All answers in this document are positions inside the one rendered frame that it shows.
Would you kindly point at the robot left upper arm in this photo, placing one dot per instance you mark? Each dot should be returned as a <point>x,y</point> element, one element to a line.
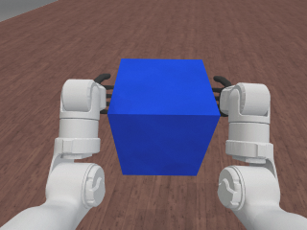
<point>72,190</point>

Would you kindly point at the robot left hand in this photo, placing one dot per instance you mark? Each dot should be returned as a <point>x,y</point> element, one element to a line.
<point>99,79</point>

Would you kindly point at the left robot forearm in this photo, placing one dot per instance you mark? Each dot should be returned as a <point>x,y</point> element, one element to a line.
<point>80,104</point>

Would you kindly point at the robot right upper arm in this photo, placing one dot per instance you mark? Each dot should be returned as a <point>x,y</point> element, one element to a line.
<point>253,195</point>

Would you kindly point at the carton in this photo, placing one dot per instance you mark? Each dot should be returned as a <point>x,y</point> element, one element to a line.
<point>162,115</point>

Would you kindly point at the robot right hand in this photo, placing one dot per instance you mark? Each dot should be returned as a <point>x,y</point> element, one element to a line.
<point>226,83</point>

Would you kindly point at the right robot forearm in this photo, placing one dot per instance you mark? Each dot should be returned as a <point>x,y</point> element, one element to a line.
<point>248,106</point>

